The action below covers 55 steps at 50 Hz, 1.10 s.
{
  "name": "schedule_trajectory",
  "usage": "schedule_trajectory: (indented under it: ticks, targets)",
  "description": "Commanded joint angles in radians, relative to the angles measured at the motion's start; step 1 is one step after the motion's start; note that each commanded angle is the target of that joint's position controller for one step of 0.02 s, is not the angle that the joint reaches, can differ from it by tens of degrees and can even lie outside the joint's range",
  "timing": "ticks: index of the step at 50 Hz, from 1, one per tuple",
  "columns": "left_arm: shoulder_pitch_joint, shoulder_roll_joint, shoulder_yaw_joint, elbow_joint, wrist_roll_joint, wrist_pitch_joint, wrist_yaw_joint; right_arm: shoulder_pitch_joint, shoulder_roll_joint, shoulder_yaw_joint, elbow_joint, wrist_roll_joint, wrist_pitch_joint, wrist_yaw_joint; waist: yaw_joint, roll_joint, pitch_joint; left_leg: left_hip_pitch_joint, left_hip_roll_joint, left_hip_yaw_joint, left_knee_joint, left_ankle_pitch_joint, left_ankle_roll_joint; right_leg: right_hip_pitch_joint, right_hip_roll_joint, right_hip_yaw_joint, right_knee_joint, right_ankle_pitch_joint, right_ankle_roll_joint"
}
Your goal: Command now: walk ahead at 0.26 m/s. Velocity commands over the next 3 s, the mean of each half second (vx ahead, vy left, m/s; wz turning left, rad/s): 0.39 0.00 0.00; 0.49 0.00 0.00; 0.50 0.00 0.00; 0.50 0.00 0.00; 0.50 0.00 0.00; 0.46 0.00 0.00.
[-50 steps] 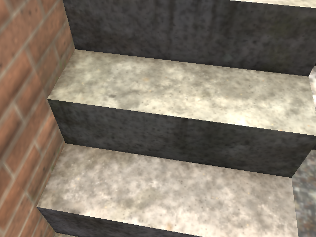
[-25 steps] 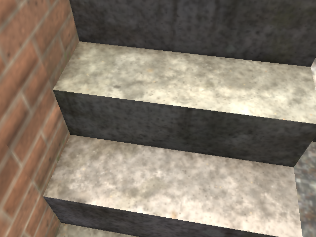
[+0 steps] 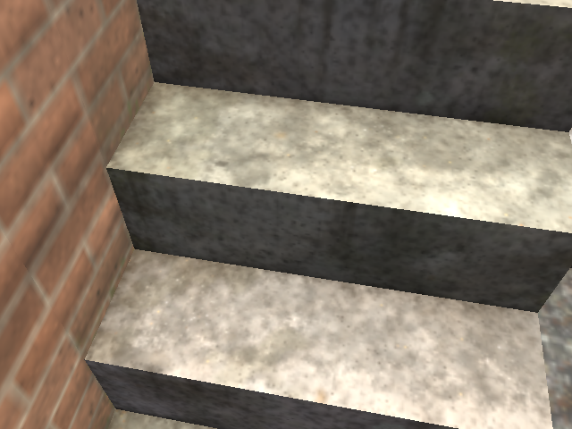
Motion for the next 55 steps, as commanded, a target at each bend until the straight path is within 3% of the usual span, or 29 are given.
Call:
schedule_trajectory:
  ticks: [1, 6, 7, 9, 11, 14, 17, 22, 33, 39, 41, 55]
  targets:
    - [0.052, 0.073, 0.003, -0.029, -0.001, -0.020, 0.000, -0.027, -0.101, -0.022, -0.070, 0.009, -0.019, -0.011, 0.010, 0.092, 0.030, -0.029, 0.147, -0.198, -0.135, -0.318, 0.050, -0.086, 0.028, -0.024, 0.009, -0.079, -0.036]
    - [0.056, 0.089, -0.004, -0.054, -0.004, -0.039, -0.011, -0.031, -0.104, -0.024, -0.078, 0.014, -0.030, -0.010, 0.002, 0.045, -0.007, 0.004, 0.124, -0.151, -0.045, -0.083, 0.059, -0.097, 0.025, -0.016, 0.027, 0.072, -0.056]
    - [0.085, 0.108, 0.010, -0.044, -0.017, -0.034, -0.018, -0.013, -0.073, -0.021, -0.064, 0.021, -0.039, 0.012, 0.003, 0.024, -0.013, -0.019, 0.096, -0.107, -0.015, -0.026, 0.035, -0.050, 0.007, 0.012, 0.019, 0.146, -0.064]
    - [0.086, 0.127, 0.018, -0.055, -0.014, -0.026, -0.021, 0.005, -0.059, -0.018, -0.053, 0.027, -0.052, 0.025, -0.005, -0.025, -0.052, -0.008, 0.075, -0.066, 0.051, 0.108, 0.013, -0.010, -0.018, 0.045, 0.006, 0.252, -0.085]
    - [0.077, 0.114, 0.018, -0.076, -0.004, -0.017, -0.023, -0.004, -0.056, -0.014, -0.055, 0.024, -0.056, 0.031, -0.002, -0.023, -0.088, -0.010, 0.076, -0.063, 0.073, 0.170, 0.016, 0.032, -0.031, 0.063, 0.003, 0.301, -0.099]
    - [0.063, 0.110, 0.019, -0.103, -0.001, -0.006, -0.024, -0.034, -0.056, -0.008, -0.065, 0.022, -0.058, 0.037, 0.004, -0.023, -0.077, -0.008, 0.078, -0.066, 0.084, 0.183, 0.016, 0.043, -0.027, 0.063, -0.004, 0.332, -0.104]
    - [0.080, 0.117, 0.024, -0.121, -0.007, -0.005, -0.017, -0.058, -0.072, -0.008, -0.082, 0.031, -0.065, 0.040, 0.013, -0.004, -0.060, 0.001, 0.079, -0.077, 0.092, 0.214, 0.012, 0.053, -0.025, 0.062, -0.003, 0.368, -0.105]
    - [0.065, 0.108, 0.018, -0.145, -0.004, -0.010, -0.015, -0.049, -0.092, -0.010, -0.087, 0.024, -0.066, 0.042, 0.003, 0.019, -0.099, 0.092, 0.097, -0.082, 0.077, 0.414, 0.002, 0.055, -0.010, 0.025, 0.022, 0.501, -0.084]
    - [0.007, 0.098, 0.010, -0.194, 0.005, -0.007, -0.024, -0.113, -0.083, 0.006, -0.125, 0.018, -0.065, 0.046, 0.007, 0.029, -0.055, 0.076, 0.115, -0.106, 0.014, 0.252, -0.012, 0.048, -0.017, 0.042, -0.049, 0.284, -0.074]
    - [-0.004, 0.094, 0.008, -0.201, 0.008, -0.008, -0.032, -0.102, -0.078, 0.011, -0.125, 0.011, -0.069, 0.048, -0.001, 0.040, -0.065, 0.073, 0.115, -0.101, -0.011, 0.173, -0.012, 0.068, -0.020, 0.053, -0.065, 0.217, -0.059]
    - [-0.016, 0.094, 0.008, -0.207, 0.009, -0.006, -0.033, -0.116, -0.074, 0.013, -0.128, 0.012, -0.071, 0.051, 0.003, 0.031, -0.039, 0.050, 0.113, -0.105, -0.022, 0.127, -0.008, 0.060, -0.016, 0.052, -0.071, 0.184, -0.058]
    - [0.001, 0.092, 0.008, -0.195, 0.005, -0.011, -0.030, -0.103, -0.077, 0.010, -0.124, 0.012, -0.075, 0.053, 0.004, 0.030, -0.059, 0.084, 0.115, -0.109, -0.020, 0.228, -0.002, 0.059, -0.019, 0.041, -0.046, 0.229, -0.043]
Next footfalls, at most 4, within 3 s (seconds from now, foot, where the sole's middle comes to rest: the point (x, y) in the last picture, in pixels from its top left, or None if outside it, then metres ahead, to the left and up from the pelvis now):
none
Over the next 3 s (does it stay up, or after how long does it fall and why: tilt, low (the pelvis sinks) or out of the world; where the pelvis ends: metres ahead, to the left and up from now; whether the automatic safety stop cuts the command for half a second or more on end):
stays up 0.03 -0.01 0.00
